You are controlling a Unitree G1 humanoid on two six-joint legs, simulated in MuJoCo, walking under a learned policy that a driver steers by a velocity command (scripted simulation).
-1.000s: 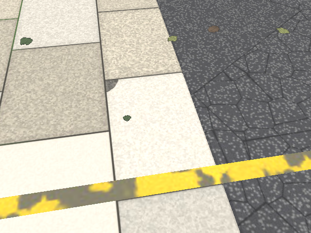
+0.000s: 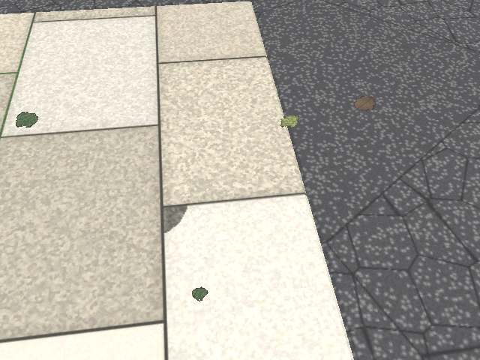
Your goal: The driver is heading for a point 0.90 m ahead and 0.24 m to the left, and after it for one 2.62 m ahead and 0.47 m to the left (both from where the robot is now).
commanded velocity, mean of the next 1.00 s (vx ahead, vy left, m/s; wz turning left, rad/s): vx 0.02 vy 0.00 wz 0.30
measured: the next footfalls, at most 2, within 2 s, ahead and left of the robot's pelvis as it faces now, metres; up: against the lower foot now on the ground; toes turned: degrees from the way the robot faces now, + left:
right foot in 0.04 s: +0.06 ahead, -0.15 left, +0.00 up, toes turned +0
right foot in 1.06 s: +0.16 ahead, -0.12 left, +0.00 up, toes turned +26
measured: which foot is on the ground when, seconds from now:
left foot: down 0.00-1.00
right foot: up 0.00-0.02, down 0.04-0.60, up 0.62-1.00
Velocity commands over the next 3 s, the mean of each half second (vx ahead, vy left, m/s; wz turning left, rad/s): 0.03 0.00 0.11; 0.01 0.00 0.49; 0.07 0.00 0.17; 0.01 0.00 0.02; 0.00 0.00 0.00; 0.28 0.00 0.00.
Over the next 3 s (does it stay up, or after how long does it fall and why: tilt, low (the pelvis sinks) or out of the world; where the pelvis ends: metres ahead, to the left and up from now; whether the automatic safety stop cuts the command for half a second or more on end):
stays up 0.20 0.07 0.01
